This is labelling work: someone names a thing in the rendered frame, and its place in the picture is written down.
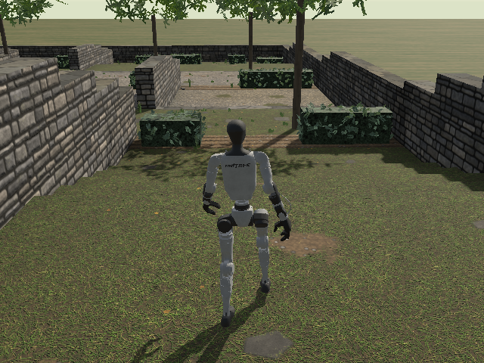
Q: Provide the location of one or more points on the robot right forearm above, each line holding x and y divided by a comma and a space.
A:
277, 204

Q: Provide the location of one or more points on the robot right thigh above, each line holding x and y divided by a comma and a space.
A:
260, 219

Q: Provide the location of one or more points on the robot left hand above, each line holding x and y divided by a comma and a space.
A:
208, 210

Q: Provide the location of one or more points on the robot right hand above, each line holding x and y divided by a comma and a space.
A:
287, 228

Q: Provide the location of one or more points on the robot left upper arm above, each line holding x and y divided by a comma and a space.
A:
212, 170

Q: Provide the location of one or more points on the humanoid robot head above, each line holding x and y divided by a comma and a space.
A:
236, 130

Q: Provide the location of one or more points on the robot left forearm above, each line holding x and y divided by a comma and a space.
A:
206, 196

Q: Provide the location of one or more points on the robot right upper arm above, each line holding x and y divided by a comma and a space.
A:
265, 169

